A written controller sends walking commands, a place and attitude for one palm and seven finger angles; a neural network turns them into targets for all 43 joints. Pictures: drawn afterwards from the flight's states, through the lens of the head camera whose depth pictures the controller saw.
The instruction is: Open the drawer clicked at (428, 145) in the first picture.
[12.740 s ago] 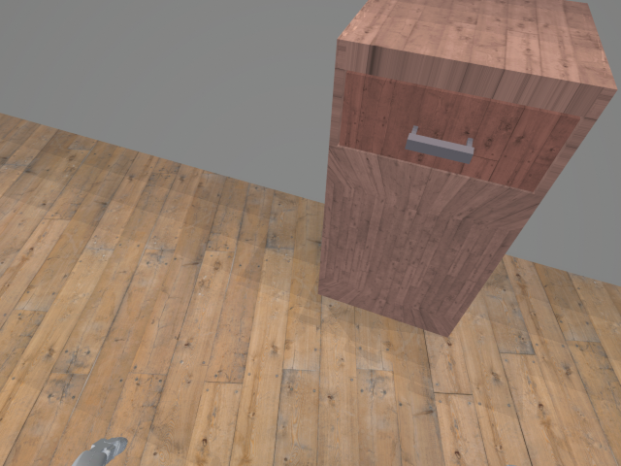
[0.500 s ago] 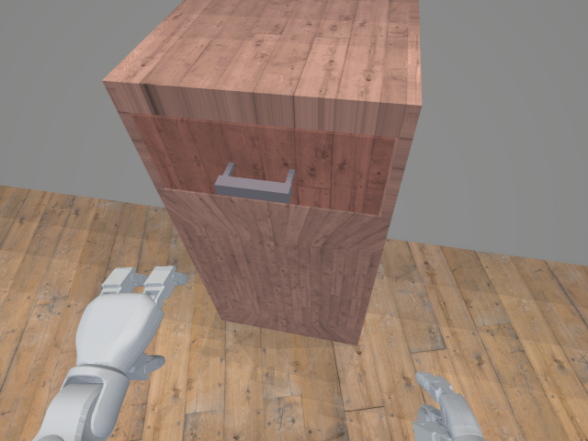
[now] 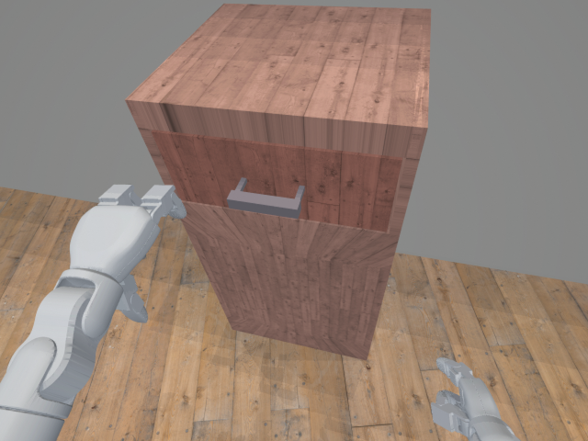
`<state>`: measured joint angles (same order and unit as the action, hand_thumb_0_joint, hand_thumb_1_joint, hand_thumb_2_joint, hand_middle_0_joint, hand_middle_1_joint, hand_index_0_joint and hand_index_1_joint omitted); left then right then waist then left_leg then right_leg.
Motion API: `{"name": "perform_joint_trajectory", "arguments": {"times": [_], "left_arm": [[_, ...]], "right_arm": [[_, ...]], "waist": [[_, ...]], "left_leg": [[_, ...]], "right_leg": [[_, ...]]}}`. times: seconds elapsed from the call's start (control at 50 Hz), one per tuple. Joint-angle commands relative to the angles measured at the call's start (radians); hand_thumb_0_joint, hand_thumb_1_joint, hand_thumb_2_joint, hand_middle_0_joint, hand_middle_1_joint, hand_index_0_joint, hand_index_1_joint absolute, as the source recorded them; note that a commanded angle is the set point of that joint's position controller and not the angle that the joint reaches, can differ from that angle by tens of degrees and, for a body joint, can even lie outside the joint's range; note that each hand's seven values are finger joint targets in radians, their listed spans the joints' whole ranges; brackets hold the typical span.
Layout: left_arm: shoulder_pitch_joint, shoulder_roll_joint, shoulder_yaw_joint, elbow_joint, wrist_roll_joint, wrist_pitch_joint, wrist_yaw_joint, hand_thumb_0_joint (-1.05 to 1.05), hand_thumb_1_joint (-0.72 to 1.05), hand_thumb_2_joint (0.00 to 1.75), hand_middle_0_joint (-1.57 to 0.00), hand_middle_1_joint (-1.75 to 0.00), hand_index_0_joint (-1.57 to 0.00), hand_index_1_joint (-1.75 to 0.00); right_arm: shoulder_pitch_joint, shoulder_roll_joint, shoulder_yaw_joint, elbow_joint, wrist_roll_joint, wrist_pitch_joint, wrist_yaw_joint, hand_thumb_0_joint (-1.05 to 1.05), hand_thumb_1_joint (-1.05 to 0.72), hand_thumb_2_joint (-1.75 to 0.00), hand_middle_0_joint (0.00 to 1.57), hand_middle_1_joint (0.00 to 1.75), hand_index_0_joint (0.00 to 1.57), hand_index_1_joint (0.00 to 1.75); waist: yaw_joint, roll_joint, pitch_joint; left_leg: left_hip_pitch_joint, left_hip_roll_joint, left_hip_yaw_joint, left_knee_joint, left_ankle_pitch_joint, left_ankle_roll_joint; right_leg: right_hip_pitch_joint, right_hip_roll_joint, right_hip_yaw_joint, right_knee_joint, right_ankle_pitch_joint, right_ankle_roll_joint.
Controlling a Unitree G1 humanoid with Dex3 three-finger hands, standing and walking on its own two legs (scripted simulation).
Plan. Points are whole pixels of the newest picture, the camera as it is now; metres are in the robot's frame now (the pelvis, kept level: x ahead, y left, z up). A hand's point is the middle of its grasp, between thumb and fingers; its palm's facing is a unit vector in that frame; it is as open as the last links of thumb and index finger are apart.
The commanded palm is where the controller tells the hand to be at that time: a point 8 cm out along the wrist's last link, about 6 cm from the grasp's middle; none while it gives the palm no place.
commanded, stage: raise the hand with hooked fingers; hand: left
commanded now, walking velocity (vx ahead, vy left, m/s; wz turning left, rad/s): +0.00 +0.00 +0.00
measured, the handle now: (267, 195) +0.51 +0.13 +0.02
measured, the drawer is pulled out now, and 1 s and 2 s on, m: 0.00 0.00 0.00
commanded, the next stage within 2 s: move the hooked fingers above the handle in 0.50 s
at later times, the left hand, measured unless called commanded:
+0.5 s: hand (122, 264) +0.27 +0.25 +0.13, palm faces +0.08 -0.08 -0.99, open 13.8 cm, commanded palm +0.25 +0.25 +0.19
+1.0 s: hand (161, 240) +0.32 +0.22 +0.12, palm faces +0.07 -0.07 -1.00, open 13.8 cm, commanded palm +0.29 +0.22 +0.17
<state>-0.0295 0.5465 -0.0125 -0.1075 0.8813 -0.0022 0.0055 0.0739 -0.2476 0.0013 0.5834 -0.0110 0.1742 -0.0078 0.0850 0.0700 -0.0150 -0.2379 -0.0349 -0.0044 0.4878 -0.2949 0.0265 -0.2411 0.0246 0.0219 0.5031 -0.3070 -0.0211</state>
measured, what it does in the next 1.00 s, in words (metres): stands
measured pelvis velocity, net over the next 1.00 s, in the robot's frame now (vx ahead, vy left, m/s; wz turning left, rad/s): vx -0.04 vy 0.01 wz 0.00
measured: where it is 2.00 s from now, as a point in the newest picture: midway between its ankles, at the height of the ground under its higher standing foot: outside the picture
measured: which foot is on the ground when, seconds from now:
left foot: down 0.00-1.00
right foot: down 0.00-1.00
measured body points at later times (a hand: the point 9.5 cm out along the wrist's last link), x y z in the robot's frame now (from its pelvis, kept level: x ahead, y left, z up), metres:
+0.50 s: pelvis -0.03 +0.01 +0.00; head +0.00 -0.01 +0.45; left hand +0.26 +0.25 +0.18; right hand +0.14 -0.22 -0.12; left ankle -0.03 +0.10 -0.74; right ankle -0.03 -0.11 -0.74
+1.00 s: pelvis -0.04 +0.01 +0.00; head -0.01 -0.01 +0.45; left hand +0.31 +0.22 +0.17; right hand +0.14 -0.21 -0.12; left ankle -0.03 +0.10 -0.74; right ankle -0.03 -0.11 -0.74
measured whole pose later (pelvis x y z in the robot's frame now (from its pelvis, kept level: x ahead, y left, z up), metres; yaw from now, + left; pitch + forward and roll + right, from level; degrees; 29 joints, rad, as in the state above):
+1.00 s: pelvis -0.04 +0.01 +0.00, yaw +0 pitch +2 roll +0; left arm -0.34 0.50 -0.11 0.19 0.92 -0.08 0.02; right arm 0.13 -0.23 0.00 0.64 0.01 0.17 -0.01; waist 0.07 0.06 0.01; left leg -0.27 -0.05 0.00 0.45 -0.22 0.04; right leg -0.27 0.01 0.02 0.47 -0.23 -0.01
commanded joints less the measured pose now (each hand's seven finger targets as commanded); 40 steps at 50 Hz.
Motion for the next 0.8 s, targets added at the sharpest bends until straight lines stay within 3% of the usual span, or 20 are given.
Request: {"name": "perform_joint_trajectory", "arguments": {"times": [0.0, 0.08, 0.16, 0.2, 0.26, 0.36, 0.44, 0.5, 0.54, 0.58, 0.66, 0.7, 0.76, 0.78], "left_arm": [[-0.327, 0.232, 0.147, -0.118, -0.016, 0.014, -0.008, 0.00, -0.50, 0.30, -0.30, -1.20, -0.30, -1.20], [-0.415, 0.252, 0.134, -0.113, -0.025, 0.007, -0.065, 0.00, -0.50, 0.30, -0.30, -1.20, -0.30, -1.20], [-0.292, 0.223, 0.135, -0.064, -0.045, -0.021, -0.112, 0.00, -0.50, 0.30, -0.30, -1.20, -0.30, -1.20], [-0.284, 0.240, 0.156, -0.081, -0.056, -0.045, -0.117, 0.00, -0.50, 0.30, -0.30, -1.20, -0.30, -1.20], [-0.330, 0.262, 0.184, -0.140, -0.056, -0.092, -0.097, 0.00, -0.50, 0.30, -0.30, -1.20, -0.30, -1.20], [-0.390, 0.285, 0.226, -0.187, -0.050, -0.155, -0.011, 0.00, -0.50, 0.30, -0.30, -1.20, -0.30, -1.20], [-0.380, 0.266, 0.221, -0.132, -0.046, -0.138, 0.035, 0.00, -0.50, 0.30, -0.30, -1.20, -0.30, -1.20], [-0.370, 0.223, 0.160, -0.079, -0.032, -0.095, 0.031, 0.00, -0.50, 0.30, -0.30, -1.20, -0.30, -1.20], [-0.357, 0.209, 0.141, -0.052, -0.033, -0.070, 0.009, 0.00, -0.50, 0.30, -0.30, -1.20, -0.30, -1.20], [-0.357, 0.222, 0.128, -0.070, -0.031, -0.058, -0.015, 0.00, -0.50, 0.30, -0.30, -1.20, -0.30, -1.20], [-0.443, 0.165, 0.050, -0.058, -0.023, -0.076, -0.050, 0.00, -0.50, 0.30, -0.30, -1.20, -0.30, -1.20], [-0.501, 0.140, 0.020, -0.076, -0.019, -0.102, -0.044, 0.00, -0.50, 0.30, -0.30, -1.20, -0.30, -1.20], [-0.558, 0.186, 0.065, -0.067, 0.002, -0.131, -0.008, 0.00, -0.50, 0.30, -0.30, -1.20, -0.30, -1.20], [-0.587, 0.207, 0.086, -0.041, 0.008, -0.136, 0.009, 0.00, -0.50, 0.30, -0.30, -1.20, -0.30, -1.20]], "right_arm": [[-0.094, -0.106, -0.028, -0.130, 0.012, -0.023, -0.008, 0.00, -0.90, -0.90, 0.20, 0.30, 0.20, 0.30], [-0.089, -0.113, -0.027, -0.131, 0.014, -0.024, -0.007, 0.00, -0.90, -0.90, 0.20, 0.30, 0.20, 0.30], [-0.080, -0.115, -0.025, -0.140, 0.012, -0.026, 0.004, 0.00, -0.90, -0.90, 0.20, 0.30, 0.20, 0.30], [-0.077, -0.122, -0.028, -0.142, 0.013, -0.022, 0.005, 0.00, -0.90, -0.90, 0.20, 0.30, 0.20, 0.30], [-0.078, -0.119, -0.029, -0.146, 0.007, -0.033, 0.004, 0.00, -0.90, -0.90, 0.20, 0.30, 0.20, 0.30], [-0.061, -0.112, -0.039, -0.130, 0.004, -0.055, 0.000, 0.00, -0.90, -0.90, 0.20, 0.30, 0.20, 0.30], [-0.054, -0.114, -0.049, -0.108, 0.014, -0.057, 0.004, 0.00, -0.90, -0.90, 0.20, 0.30, 0.20, 0.30], [-0.056, -0.118, -0.049, -0.101, 0.022, -0.048, 0.005, 0.00, -0.90, -0.90, 0.20, 0.30, 0.20, 0.30], [-0.065, -0.123, -0.047, -0.108, 0.027, -0.046, 0.007, 0.00, -0.90, -0.90, 0.20, 0.30, 0.20, 0.30], [-0.065, -0.124, -0.045, -0.114, 0.025, -0.042, 0.006, 0.00, -0.90, -0.90, 0.20, 0.30, 0.20, 0.30], [-0.066, -0.117, -0.037, -0.112, 0.021, -0.046, -0.002, 0.00, -0.90, -0.90, 0.20, 0.30, 0.20, 0.30], [-0.056, -0.111, -0.040, -0.112, 0.020, -0.053, -0.007, 0.00, -0.90, -0.90, 0.20, 0.30, 0.20, 0.30], [-0.045, -0.106, -0.038, -0.103, 0.013, -0.062, -0.012, 0.00, -0.90, -0.90, 0.20, 0.30, 0.20, 0.30], [-0.037, -0.106, -0.039, -0.091, 0.014, -0.061, -0.014, 0.00, -0.90, -0.90, 0.20, 0.30, 0.20, 0.30]], "waist": [[-0.019, -0.053, -0.236], [-0.021, -0.041, -0.266], [-0.002, -0.074, -0.239], [0.002, -0.089, -0.216], [0.010, -0.052, -0.239], [0.013, 0.009, -0.271], [0.005, 0.006, -0.254], [-0.005, 0.003, -0.219], [-0.009, -0.037, -0.201], [-0.008, -0.041, -0.208], [-0.033, -0.068, -0.184], [-0.038, -0.042, -0.183], [-0.021, -0.013, -0.240], [-0.023, -0.010, -0.231]], "left_leg": [[0.077, 0.003, 0.018, -0.038, 0.435, 0.004], [0.098, 0.004, 0.013, -0.057, 0.426, 0.006], [0.079, 0.006, 0.015, -0.071, 0.416, 0.006], [0.061, 0.006, 0.015, -0.083, 0.392, 0.005], [0.073, 0.008, 0.012, -0.088, 0.365, 0.005], [0.102, 0.013, -0.003, -0.092, 0.340, -0.001], [0.099, 0.017, -0.003, -0.094, 0.318, -0.008], [0.083, 0.021, 0.000, -0.108, 0.276, -0.012], [0.075, 0.024, -0.002, -0.116, 0.249, -0.008], [0.076, 0.023, -0.002, -0.123, 0.247, -0.007], [0.080, 0.023, -0.005, -0.124, 0.217, -0.004], [0.094, 0.025, -0.017, -0.128, 0.196, -0.006], [0.107, 0.021, -0.017, -0.120, 0.208, -0.008], [0.097, 0.021, -0.018, -0.120, 0.208, -0.012]], "right_leg": [[0.149, -0.019, 0.013, -0.047, 0.459, -0.006], [0.168, -0.020, 0.005, -0.063, 0.429, -0.007], [0.176, -0.021, -0.005, -0.071, 0.418, -0.008], [0.168, -0.019, -0.007, -0.076, 0.396, -0.008], [0.160, -0.020, -0.007, -0.079, 0.345, -0.010], [0.131, -0.018, -0.010, -0.085, 0.267, -0.016], [0.099, -0.011, -0.012, -0.094, 0.230, -0.017], [0.072, -0.012, -0.024, -0.096, 0.184, -0.016], [0.075, -0.008, -0.026, -0.105, 0.164, -0.015], [0.094, -0.013, -0.024, -0.104, 0.166, -0.015], [0.056, -0.010, -0.029, -0.113, 0.142, -0.011], [0.033, -0.006, -0.034, -0.109, 0.125, -0.014], [0.053, -0.006, -0.028, -0.101, 0.129, -0.019], [0.050, -0.004, -0.029, -0.100, 0.131, -0.021]]}}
